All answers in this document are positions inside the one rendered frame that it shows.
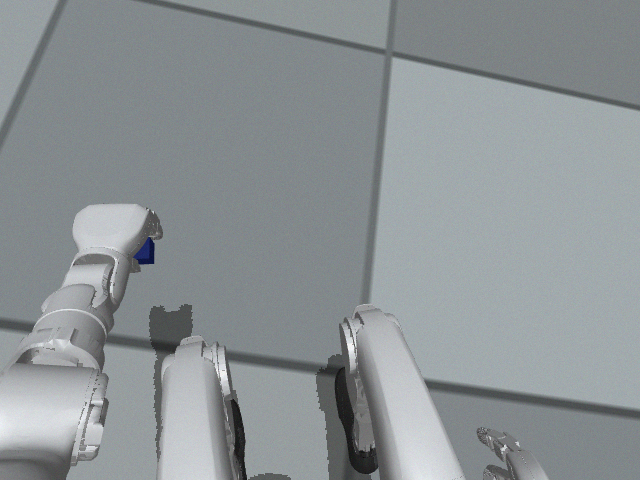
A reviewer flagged right robot hand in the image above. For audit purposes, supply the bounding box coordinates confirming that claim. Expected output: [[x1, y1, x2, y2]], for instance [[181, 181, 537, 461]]
[[477, 427, 550, 480]]

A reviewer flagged right robot foot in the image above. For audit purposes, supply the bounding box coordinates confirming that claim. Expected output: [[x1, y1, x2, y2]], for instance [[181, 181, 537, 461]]
[[335, 366, 378, 474]]

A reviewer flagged left robot foot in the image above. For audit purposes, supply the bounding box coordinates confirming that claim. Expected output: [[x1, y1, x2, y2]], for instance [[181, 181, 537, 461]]
[[231, 399, 247, 480]]

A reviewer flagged left robot hand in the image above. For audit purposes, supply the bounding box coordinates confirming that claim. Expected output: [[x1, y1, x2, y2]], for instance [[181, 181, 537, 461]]
[[72, 203, 163, 273]]

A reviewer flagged left robot arm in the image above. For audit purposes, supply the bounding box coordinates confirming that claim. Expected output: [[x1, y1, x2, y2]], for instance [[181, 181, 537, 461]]
[[0, 247, 131, 480]]

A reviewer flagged small box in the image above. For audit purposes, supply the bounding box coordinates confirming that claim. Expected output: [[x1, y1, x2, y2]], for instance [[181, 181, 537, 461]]
[[133, 237, 154, 265]]

